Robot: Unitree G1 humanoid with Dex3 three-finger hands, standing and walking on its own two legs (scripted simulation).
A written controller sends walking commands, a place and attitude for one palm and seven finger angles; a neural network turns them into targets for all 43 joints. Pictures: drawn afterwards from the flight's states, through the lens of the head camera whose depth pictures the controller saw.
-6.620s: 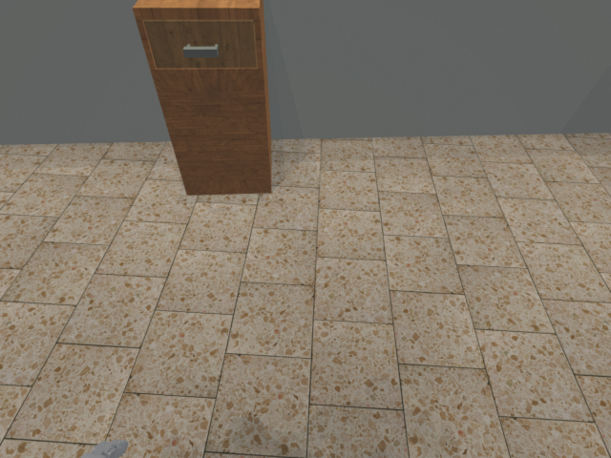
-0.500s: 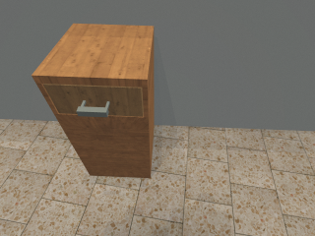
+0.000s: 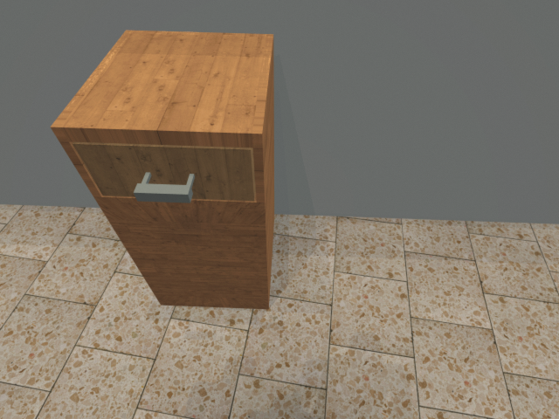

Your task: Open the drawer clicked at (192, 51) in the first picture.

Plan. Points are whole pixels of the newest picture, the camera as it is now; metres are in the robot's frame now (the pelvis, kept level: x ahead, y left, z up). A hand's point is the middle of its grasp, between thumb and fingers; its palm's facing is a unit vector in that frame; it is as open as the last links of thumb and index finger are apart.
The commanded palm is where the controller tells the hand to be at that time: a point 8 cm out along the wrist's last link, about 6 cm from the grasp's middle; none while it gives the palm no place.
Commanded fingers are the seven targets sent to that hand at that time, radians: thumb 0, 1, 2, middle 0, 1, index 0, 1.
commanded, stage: look again from close up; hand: left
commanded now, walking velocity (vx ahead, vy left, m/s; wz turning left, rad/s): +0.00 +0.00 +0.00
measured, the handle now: (166, 185) +0.56 +0.28 -0.06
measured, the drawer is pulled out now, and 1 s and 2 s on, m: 0.00 0.00 0.00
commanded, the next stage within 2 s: shuffle to correct the standing spot in 0.42 s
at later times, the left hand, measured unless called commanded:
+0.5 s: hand out of the picture -0.01 +0.18 -0.18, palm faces +0.02 -0.98 -0.17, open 7.4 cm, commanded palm none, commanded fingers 0.00 0.90 0.90 -0.20 -0.30 -0.20 -0.30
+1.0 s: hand out of the picture +0.03 +0.22 -0.18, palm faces +0.07 -0.98 -0.19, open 7.4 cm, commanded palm none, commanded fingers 0.00 0.90 0.90 -0.20 -0.30 -0.20 -0.30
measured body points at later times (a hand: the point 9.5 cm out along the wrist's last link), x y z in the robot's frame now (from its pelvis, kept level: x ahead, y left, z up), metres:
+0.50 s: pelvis +0.00 +0.01 +0.00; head +0.01 +0.01 +0.45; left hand -0.01 +0.23 -0.16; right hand -0.02 -0.20 -0.16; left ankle -0.04 +0.11 -0.74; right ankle -0.02 -0.09 -0.74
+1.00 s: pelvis +0.04 +0.04 +0.00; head +0.07 +0.05 +0.45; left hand +0.03 +0.27 -0.17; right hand +0.02 -0.17 -0.16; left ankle -0.03 +0.11 -0.74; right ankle +0.00 -0.07 -0.69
